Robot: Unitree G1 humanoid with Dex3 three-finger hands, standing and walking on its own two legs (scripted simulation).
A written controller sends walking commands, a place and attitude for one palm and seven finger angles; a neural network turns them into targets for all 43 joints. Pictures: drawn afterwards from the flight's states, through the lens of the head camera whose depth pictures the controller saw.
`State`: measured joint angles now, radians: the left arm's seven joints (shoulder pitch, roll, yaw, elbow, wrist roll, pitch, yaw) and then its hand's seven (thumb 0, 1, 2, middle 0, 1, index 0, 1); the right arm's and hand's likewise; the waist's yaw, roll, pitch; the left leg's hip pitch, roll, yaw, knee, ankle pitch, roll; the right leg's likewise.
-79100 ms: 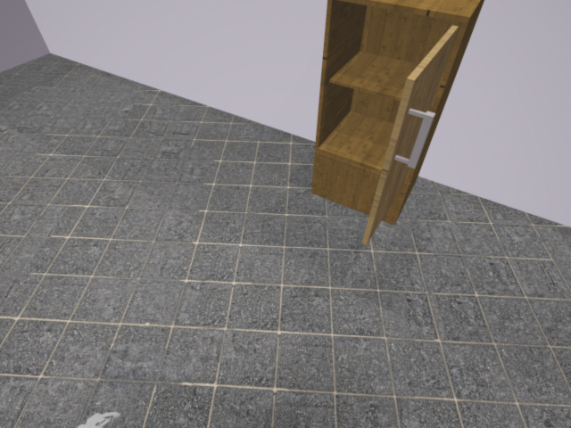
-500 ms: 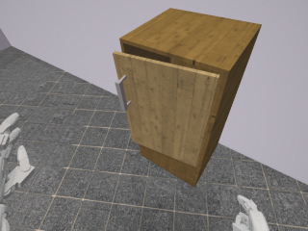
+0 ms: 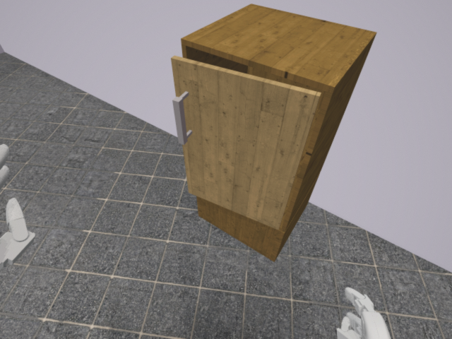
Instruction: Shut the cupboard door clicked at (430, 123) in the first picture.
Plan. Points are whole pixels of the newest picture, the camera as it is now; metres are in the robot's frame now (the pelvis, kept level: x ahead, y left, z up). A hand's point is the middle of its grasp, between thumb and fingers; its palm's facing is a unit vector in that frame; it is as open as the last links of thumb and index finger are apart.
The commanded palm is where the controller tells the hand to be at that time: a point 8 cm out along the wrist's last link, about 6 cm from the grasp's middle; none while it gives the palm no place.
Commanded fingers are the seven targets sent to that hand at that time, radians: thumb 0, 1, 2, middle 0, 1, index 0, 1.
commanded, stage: step back with the hand held close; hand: left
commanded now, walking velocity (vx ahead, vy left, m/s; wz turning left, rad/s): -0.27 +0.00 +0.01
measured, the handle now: (184, 118) +0.72 +0.17 -0.03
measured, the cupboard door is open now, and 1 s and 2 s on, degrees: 8 8 8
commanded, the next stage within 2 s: stop stepping back and stand still in 0.60 s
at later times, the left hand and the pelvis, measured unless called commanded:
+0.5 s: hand out of the picture +0.14 +0.28 +0.19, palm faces +0.50 -0.74 -0.44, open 7.4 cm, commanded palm +0.08 +0.30 +0.19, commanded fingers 0.00 0.90 0.90 -0.20 -0.30 -0.20 -0.30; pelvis -0.05 +0.00 +0.01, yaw +0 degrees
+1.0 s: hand out of the picture +0.01 +0.24 +0.16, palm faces +0.43 -0.82 -0.37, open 7.4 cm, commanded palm -0.06 +0.27 +0.19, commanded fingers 0.00 0.90 0.90 -0.20 -0.30 -0.20 -0.30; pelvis -0.21 -0.03 +0.01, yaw -2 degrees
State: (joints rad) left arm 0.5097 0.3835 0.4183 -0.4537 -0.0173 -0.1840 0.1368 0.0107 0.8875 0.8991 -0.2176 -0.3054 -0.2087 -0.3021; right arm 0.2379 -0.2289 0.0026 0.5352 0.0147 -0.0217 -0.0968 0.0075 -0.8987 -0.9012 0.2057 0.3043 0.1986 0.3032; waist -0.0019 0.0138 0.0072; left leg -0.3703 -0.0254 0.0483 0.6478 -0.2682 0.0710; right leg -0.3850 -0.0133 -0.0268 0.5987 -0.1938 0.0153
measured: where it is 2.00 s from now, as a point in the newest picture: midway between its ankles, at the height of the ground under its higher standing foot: outside the picture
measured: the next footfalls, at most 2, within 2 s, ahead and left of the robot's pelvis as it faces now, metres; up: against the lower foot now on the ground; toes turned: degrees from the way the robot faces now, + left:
right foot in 0.58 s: -0.23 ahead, -0.13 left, +0.00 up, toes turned -5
left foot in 0.80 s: -0.02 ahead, +0.05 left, +0.00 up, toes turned -2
